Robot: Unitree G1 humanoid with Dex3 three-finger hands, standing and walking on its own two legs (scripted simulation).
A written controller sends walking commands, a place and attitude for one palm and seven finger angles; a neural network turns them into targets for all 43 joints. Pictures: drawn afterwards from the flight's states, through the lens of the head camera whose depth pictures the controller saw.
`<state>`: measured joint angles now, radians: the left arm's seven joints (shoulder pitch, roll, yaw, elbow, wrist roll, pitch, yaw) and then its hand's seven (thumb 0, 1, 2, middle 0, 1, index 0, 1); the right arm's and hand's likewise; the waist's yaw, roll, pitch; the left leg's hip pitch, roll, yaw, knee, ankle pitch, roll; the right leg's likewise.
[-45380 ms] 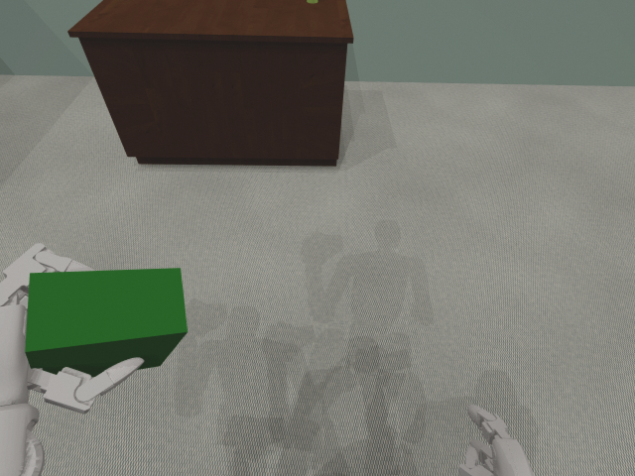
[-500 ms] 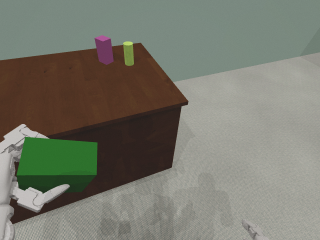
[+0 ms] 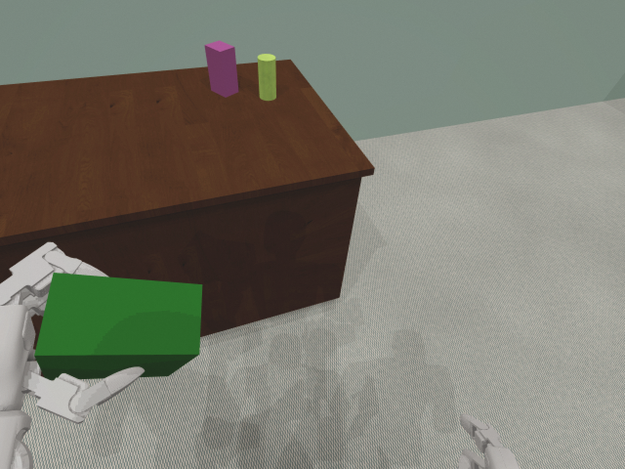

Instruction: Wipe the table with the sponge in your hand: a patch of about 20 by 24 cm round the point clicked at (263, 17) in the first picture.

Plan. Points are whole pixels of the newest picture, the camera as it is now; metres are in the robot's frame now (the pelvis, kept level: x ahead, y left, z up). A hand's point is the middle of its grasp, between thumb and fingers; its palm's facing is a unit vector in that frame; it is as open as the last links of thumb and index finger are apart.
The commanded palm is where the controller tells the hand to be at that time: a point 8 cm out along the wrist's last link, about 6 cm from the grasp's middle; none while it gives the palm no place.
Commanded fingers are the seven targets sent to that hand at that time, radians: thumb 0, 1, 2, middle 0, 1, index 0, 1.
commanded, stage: stop stepping back and stand still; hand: left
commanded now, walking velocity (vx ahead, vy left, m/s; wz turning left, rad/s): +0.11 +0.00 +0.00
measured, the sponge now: (142, 334) +0.21 +0.18 +0.14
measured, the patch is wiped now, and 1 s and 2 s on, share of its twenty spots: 1.00 1.00 1.00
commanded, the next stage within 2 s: stand and wait in 0.20 s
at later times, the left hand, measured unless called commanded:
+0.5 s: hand (87, 303) +0.23 +0.23 +0.17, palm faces +0.38 -0.84 -0.39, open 10.4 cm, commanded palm +0.18 +0.27 +0.19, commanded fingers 0.00 0.10 1.30 -1.20 -1.60 -1.20 -1.60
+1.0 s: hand (95, 285) +0.25 +0.24 +0.16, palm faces +0.38 -0.85 -0.37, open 10.4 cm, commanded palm +0.20 +0.27 +0.19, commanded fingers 0.00 0.10 1.30 -1.20 -1.60 -1.20 -1.60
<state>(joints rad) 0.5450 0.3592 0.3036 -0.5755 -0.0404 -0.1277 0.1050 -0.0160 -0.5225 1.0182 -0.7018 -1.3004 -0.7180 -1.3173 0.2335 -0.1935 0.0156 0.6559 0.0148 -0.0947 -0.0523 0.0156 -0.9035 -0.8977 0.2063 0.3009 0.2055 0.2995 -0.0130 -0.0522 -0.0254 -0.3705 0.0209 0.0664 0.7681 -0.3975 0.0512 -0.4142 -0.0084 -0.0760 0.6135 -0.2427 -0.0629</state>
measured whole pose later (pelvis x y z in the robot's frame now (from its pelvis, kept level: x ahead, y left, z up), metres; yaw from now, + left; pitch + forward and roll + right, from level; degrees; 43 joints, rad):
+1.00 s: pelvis +0.04 -0.01 +0.02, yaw +0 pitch +0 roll -1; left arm 0.49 0.36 0.30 -0.48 -0.06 -0.09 0.15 -0.02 -0.52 1.02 -0.70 -1.30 -0.72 -1.32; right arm 0.17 -0.21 0.02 0.58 0.02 -0.06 -0.06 0.01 -0.90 -0.90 0.21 0.30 0.20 0.30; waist 0.01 0.01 0.01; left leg -0.21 0.03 0.01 0.48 -0.26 0.00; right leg -0.19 0.01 -0.05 0.42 -0.23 0.00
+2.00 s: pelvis +0.03 +0.01 +0.02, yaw +0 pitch -1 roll -1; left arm 0.49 0.34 0.29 -0.46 -0.05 -0.10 0.16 -0.02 -0.52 1.02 -0.70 -1.30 -0.72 -1.32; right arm 0.18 -0.21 0.02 0.60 0.01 -0.06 -0.06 0.01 -0.90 -0.90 0.21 0.30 0.21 0.30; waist 0.01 0.01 0.00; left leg -0.22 0.01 0.02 0.47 -0.24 0.02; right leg -0.18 0.00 -0.04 0.38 -0.19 0.01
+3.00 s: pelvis +0.03 +0.01 +0.02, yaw +0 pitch +0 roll -2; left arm 0.49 0.34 0.29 -0.45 -0.06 -0.09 0.15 -0.02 -0.52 1.02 -0.70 -1.31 -0.72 -1.32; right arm 0.18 -0.21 0.02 0.60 0.01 -0.06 -0.06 0.01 -0.90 -0.90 0.21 0.30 0.21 0.30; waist 0.01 0.02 -0.01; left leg -0.23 0.01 0.01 0.48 -0.24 0.02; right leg -0.19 0.00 -0.05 0.39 -0.19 0.01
